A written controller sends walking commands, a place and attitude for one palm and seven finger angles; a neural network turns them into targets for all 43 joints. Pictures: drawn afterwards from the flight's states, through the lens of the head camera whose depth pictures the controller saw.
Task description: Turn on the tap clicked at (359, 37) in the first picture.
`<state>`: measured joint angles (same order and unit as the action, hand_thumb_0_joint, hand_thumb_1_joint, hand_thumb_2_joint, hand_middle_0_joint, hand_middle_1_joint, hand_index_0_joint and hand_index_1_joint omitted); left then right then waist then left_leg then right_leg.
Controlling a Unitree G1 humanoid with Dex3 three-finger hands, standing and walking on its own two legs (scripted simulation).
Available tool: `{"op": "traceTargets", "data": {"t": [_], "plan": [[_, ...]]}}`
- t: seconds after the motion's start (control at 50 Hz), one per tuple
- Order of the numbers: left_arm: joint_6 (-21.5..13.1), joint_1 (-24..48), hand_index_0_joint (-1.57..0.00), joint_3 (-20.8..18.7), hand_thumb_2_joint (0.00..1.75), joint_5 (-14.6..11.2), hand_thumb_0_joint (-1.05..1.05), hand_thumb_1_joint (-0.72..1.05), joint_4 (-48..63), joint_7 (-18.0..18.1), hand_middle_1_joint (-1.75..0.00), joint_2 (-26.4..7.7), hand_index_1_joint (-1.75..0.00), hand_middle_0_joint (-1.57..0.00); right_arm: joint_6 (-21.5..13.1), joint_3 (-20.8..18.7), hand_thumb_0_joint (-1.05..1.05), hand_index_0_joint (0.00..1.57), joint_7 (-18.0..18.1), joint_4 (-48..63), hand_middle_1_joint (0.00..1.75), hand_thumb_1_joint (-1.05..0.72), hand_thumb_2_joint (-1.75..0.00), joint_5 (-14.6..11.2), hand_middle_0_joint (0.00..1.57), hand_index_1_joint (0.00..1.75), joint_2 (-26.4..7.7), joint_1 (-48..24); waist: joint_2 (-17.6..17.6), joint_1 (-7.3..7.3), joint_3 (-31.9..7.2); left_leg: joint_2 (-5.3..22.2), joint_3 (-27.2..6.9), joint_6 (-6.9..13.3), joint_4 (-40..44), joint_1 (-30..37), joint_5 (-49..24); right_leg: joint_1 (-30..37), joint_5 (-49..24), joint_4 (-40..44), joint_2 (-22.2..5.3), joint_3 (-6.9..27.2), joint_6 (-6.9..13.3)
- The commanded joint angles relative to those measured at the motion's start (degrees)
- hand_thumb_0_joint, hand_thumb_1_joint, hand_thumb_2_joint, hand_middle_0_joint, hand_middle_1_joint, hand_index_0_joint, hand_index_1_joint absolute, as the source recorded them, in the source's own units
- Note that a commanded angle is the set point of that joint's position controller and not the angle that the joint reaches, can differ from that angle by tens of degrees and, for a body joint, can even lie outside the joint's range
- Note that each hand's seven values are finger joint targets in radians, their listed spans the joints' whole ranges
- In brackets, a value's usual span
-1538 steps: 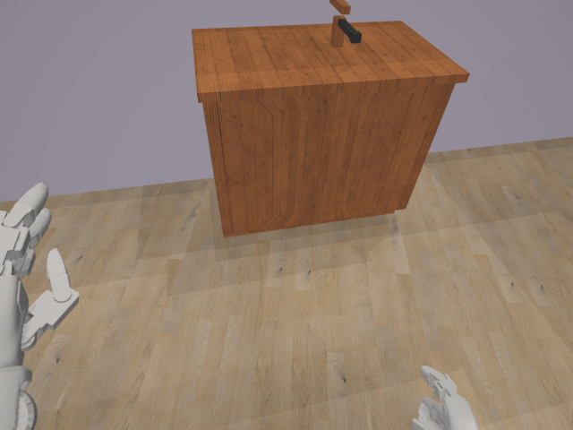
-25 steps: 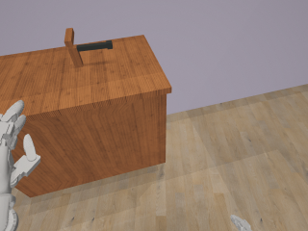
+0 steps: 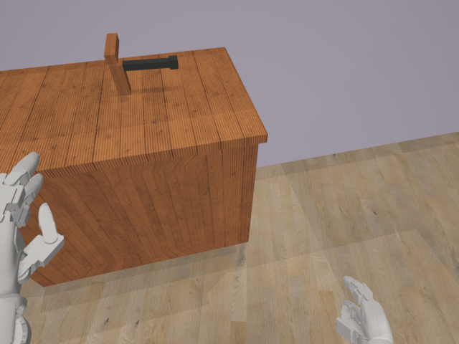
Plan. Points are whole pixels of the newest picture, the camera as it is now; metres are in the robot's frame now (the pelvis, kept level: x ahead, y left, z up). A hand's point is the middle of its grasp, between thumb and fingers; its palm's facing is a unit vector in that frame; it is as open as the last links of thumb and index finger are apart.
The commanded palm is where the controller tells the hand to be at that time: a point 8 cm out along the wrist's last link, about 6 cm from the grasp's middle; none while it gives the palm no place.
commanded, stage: stop stepping back and stand still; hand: left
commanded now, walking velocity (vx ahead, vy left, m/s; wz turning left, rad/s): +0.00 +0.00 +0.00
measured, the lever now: (173, 62) +0.81 +0.24 +0.08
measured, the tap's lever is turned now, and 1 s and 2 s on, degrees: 85 85 85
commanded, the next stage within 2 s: stand and check the lever's angle in 0.24 s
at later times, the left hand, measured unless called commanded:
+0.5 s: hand (54, 227) +0.22 +0.25 +0.15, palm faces +0.37 -0.86 -0.34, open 7.5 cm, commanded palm +0.17 +0.30 +0.18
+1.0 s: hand (53, 227) +0.22 +0.26 +0.16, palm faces +0.38 -0.85 -0.35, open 7.5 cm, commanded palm +0.17 +0.29 +0.18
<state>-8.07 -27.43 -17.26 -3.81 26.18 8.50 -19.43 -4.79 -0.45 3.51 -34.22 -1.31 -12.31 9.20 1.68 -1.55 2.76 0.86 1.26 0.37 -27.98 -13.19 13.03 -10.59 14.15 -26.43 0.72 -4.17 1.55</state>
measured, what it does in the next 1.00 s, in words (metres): stands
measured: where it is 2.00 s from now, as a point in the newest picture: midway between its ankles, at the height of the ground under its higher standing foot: outside the picture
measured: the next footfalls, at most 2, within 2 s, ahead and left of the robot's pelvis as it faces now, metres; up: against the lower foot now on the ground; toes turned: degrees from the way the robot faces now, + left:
none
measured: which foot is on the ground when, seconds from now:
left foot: down 0.00-1.00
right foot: down 0.00-1.00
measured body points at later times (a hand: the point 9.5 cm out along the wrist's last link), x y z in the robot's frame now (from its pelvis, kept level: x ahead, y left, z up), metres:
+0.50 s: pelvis +0.01 +0.02 +0.00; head +0.01 +0.02 +0.45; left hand +0.20 +0.30 +0.17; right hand +0.17 -0.22 -0.08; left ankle +0.02 +0.11 -0.74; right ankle +0.00 -0.10 -0.74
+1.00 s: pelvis +0.01 +0.02 +0.01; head +0.01 +0.01 +0.46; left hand +0.20 +0.30 +0.17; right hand +0.18 -0.21 -0.08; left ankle +0.02 +0.11 -0.74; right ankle +0.00 -0.10 -0.74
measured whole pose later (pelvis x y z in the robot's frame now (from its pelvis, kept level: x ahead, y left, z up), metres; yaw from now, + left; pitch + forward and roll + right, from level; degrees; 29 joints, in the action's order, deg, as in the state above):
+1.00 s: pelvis +0.01 +0.02 +0.01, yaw -1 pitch -1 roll -1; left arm -7.0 -26.5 -16.7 -3.7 24.9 8.8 -19.1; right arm -2.8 0.6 3.9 -35.4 -0.3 -11.7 10.4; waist 2.0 -1.1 0.8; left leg 0.6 2.5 1.5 -24.8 -11.8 12.1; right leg -8.3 11.1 -20.5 0.6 -2.8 0.3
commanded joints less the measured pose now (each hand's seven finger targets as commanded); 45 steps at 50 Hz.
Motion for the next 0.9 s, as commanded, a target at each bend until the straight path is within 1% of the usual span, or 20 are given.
{"op": "traceTargets", "data": {"t": [0.0, 0.02, 0.08, 0.12, 0.18, 0.22, 0.24, 0.3, 0.32, 0.34, 0.42, 0.5, 0.52, 0.56, 0.66, 0.72, 0.76, 0.82, 0.84, 0.88], "plan": [[-3.9, 6.18, -0.2, -6.45, 0.9, 0.53, 0.0, 0.9, 15.78, 1.58, -0.3, -10.46, -0.3, -0.2, -3.15, -2.14, 0.0, 0.2, 0.86, 8.43, 0.3, -0.9, -0.9, 0.65, 0.2, 0.3, -6.89, -4.52, 2.4, 0.68, -8.72, 5.45, -7.41, 2.04, 6.15, 3.01, -9.98, 3.22, -9.22, 4.46, -3.98, 6.75, -0.64], [-3.78, 6.25, -0.2, -7.13, 0.9, 0.48, 0.0, 0.9, 15.7, 1.6, -0.3, -11.41, -0.3, -0.2, -3.13, -2.03, 0.0, 0.2, 0.98, 8.48, 0.3, -0.9, -0.9, 0.81, 0.2, 0.3, -7.03, -4.83, 3.81, 0.68, -8.06, 5.35, -7.5, 1.9, 6.81, 2.9, -9.11, 2.74, -8.51, 4.79, -3.96, 6.89, -0.56], [-3.49, 5.07, -0.2, -6.35, 0.9, 0.46, 0.0, 0.9, 14.12, 1.59, -0.3, -9.88, -0.3, -0.2, -2.77, -1.62, 0.0, 0.2, 0.72, 8.3, 0.3, -0.9, -0.9, 0.9, 0.2, 0.3, -6.36, -4.6, 3.75, 0.74, -8.2, 5.15, -6.99, 1.6, 7.44, 2.63, -8.17, 3.68, -8.78, 5.51, -3.52, 6.43, -0.53], [-3.31, 4.35, -0.2, -6.83, 0.9, 0.39, 0.0, 0.9, 13.11, 1.43, -0.3, -10.05, -0.3, -0.2, -2.51, -1.63, 0.0, 0.2, 0.78, 8.24, 0.3, -0.9, -0.9, 1.07, 0.2, 0.3, -6.51, -4.48, 3.36, 0.8, -8.24, 5.02, -7.17, 1.33, 8.1, 2.13, -6.92, 4.1, -8.01, 6.0, -3.35, 6.28, -0.45], [-2.83, 3.31, -0.2, -6.27, 0.9, 0.16, 0.0, 0.9, 10.76, 1.14, -0.3, -9.11, -0.3, -0.2, -1.92, -1.39, 0.0, 0.2, 0.62, 8.15, 0.3, -0.9, -0.9, 0.92, 0.2, 0.3, -6.1, -4.46, -0.02, 0.92, -8.32, 4.72, -6.15, 1.25, 7.51, 2.52, -6.67, 3.77, -8.7, 7.27, -3.59, 6.78, -0.57], [-2.59, 3.16, -0.2, -6.27, 0.9, 0.08, 0.0, 0.9, 10.28, 1.01, -0.3, -9.39, -0.3, -0.2, -1.78, -1.48, 0.0, 0.2, 0.74, 8.25, 0.3, -0.9, -0.9, 0.91, 0.2, 0.3, -6.31, -4.58, -0.31, 0.97, -8.21, 4.51, -5.85, 1.09, 7.25, 2.89, -8.14, 3.48, -9.25, 7.36, -3.72, 6.62, -0.61], [-2.56, 3.75, -0.2, -5.39, 0.9, 0.1, 0.0, 0.9, 10.16, 0.91, -0.3, -8.57, -0.3, -0.2, -1.65, -1.32, 0.0, 0.2, 0.7, 8.15, 0.3, -0.9, -0.9, 0.89, 0.2, 0.3, -6.23, -4.59, 0.21, 1.05, -7.56, 4.73, -5.95, 1.1, 7.68, 2.45, -7.37, 3.15, -8.37, 7.47, -3.58, 6.6, -0.68], [-2.67, 4.65, -0.2, -5.84, 0.9, 0.29, 0.0, 0.9, 11.32, 1.09, -0.3, -9.46, -0.3, -0.2, -1.59, -1.47, 0.0, 0.2, 0.85, 8.21, 0.3, -0.9, -0.9, 0.89, 0.2, 0.3, -6.36, -4.82, 0.16, 0.86, -8.57, 4.57, -5.73, 1.31, 7.4, 3.05, -8.55, 3.78, -9.63, 7.26, -3.63, 6.57, -0.67], [-2.69, 5.38, -0.2, -6.49, 0.9, 0.29, 0.0, 0.9, 12.27, 1.12, -0.3, -10.55, -0.3, -0.2, -1.65, -1.5, 0.0, 0.2, 1.03, 8.35, 0.3, -0.9, -0.9, 0.97, 0.2, 0.3, -6.56, -5.15, 0.77, 0.85, -8.3, 4.44, -5.97, 1.21, 7.44, 2.95, -8.8, 3.68, -9.43, 7.33, -3.63, 6.55, -0.64], [-2.81, 5.71, -0.2, -5.61, 0.9, 0.35, 0.0, 0.9, 12.42, 1.12, -0.3, -9.55, -0.3, -0.2, -1.66, -1.49, 0.0, 0.2, 0.98, 8.12, 0.3, -0.9, -0.9, 0.96, 0.2, 0.3, -6.5, -4.91, 1.86, 0.91, -7.79, 4.57, -5.92, 1.19, 7.59, 2.76, -9.14, 3.66, -9.45, 7.09, -3.52, 6.47, -0.57], [-3.24, 6.05, -0.2, -6.88, 0.9, 0.59, 0.0, 0.9, 14.3, 1.5, -0.3, -11.11, -0.3, -0.2, -1.83, -1.7, 0.0, 0.2, 1.09, 8.19, 0.3, -0.9, -0.9, 1.13, 0.2, 0.3, -6.7, -5.19, 4.22, 0.74, -7.9, 4.42, -6.43, 1.12, 8.34, 2.3, -7.72, 4.07, -8.51, 7.02, -3.31, 6.24, -0.46], [-3.33, 4.02, -0.2, -6.49, 0.9, 0.5, 0.0, 0.9, 12.75, 1.59, -0.3, -9.83, -0.3, -0.2, -1.71, -1.96, 0.0, 0.2, 0.94, 7.99, 0.3, -0.9, -0.9, 1.07, 0.2, 0.3, -6.56, -4.56, 3.2, 0.84, -7.72, 4.23, -5.99, 1.04, 7.86, 2.02, -7.66, 4.18, -8.83, 7.48, -3.36, 6.5, -0.36], [-3.32, 3.54, -0.2, -7.18, 0.9, 0.49, 0.0, 0.9, 12.49, 1.55, -0.3, -10.49, -0.3, -0.2, -1.73, -2.06, 0.0, 0.2, 1.0, 8.06, 0.3, -0.9, -0.9, 1.1, 0.2, 0.3, -6.63, -4.71, 3.18, 0.78, -8.33, 4.23, -5.96, 0.94, 7.83, 2.71, -8.15, 4.13, -9.23, 7.5, -3.38, 6.44, -0.33], [-3.21, 2.97, -0.2, -6.26, 0.9, 0.34, 0.0, 0.9, 11.37, 1.43, -0.3, -9.35, -0.3, -0.2, -1.64, -1.98, 0.0, 0.2, 0.99, 7.99, 0.3, -0.9, -0.9, 1.0, 0.2, 0.3, -6.46, -4.61, 2.05, 0.87, -7.81, 4.35, -5.7, 0.91, 7.8, 2.75, -7.96, 3.44, -9.05, 7.61, -3.26, 6.52, -0.52], [-2.86, 3.7, -0.2, -5.74, 0.9, 0.31, 0.0, 0.9, 10.55, 1.19, -0.3, -8.88, -0.3, -0.2, -1.39, -2.04, 0.0, 0.2, 1.1, 8.01, 0.3, -0.9, -0.9, 0.91, 0.2, 0.3, -6.54, -4.64, 1.1, 0.87, -8.37, 4.49, -5.47, 0.94, 7.52, 3.55, -9.57, 3.34, -10.05, 7.51, -3.15, 6.61, -0.68], [-2.63, 5.11, -0.2, -6.29, 0.9, 0.4, 0.0, 0.9, 10.63, 1.25, -0.3, -9.98, -0.3, -0.2, -1.37, -2.01, 0.0, 0.2, 1.32, 8.03, 0.3, -0.9, -0.9, 1.07, 0.2, 0.3, -6.76, -5.19, 1.42, 0.84, -7.51, 4.11, -5.39, 0.88, 7.76, 2.82, -7.26, 2.7, -8.55, 8.28, -3.35, 6.98, -0.58], [-2.65, 5.09, -0.2, -5.75, 0.9, 0.41, 0.0, 0.9, 10.63, 1.28, -0.3, -9.41, -0.3, -0.2, -1.29, -1.79, 0.0, 0.2, 1.23, 7.88, 0.3, -0.9, -0.9, 1.07, 0.2, 0.3, -6.36, -5.1, 0.84, 0.81, -7.41, 3.97, -5.21, 0.99, 7.66, 2.83, -6.31, 2.79, -8.36, 8.62, -3.36, 7.11, -0.54], [-2.54, 6.05, -0.2, -6.39, 0.9, 0.4, 0.0, 0.9, 11.23, 1.34, -0.3, -10.34, -0.3, -0.2, -1.33, -1.85, 0.0, 0.2, 1.36, 7.98, 0.3, -0.9, -0.9, 1.17, 0.2, 0.3, -6.58, -5.56, 1.76, 0.83, -6.95, 3.73, -5.29, 0.87, 7.91, 2.8, -5.35, 2.19, -7.44, 9.07, -3.44, 7.4, -0.46], [-2.52, 5.85, -0.2, -5.62, 0.9, 0.4, 0.0, 0.9, 11.24, 1.33, -0.3, -9.42, -0.3, -0.2, -1.26, -1.62, 0.0, 0.2, 1.28, 7.76, 0.3, -0.9, -0.9, 1.14, 0.2, 0.3, -6.16, -5.29, 1.68, 0.83, -6.8, 3.71, -5.29, 0.96, 7.89, 2.56, -5.04, 2.52, -7.4, 9.08, -3.4, 7.36, -0.41], [-2.53, 6.21, -0.2, -5.72, 0.9, 0.48, 0.0, 0.9, 11.06, 1.43, -0.3, -9.48, -0.3, -0.2, -1.23, -1.61, 0.0, 0.2, 1.17, 7.76, 0.3, -0.9, -0.9, 1.19, 0.2, 0.3, -6.33, -5.3, 1.38, 0.82, -6.4, 3.71, -5.49, 0.88, 8.38, 2.16, -3.74, 2.31, -6.48, 9.25, -3.16, 7.26, -0.42]]}}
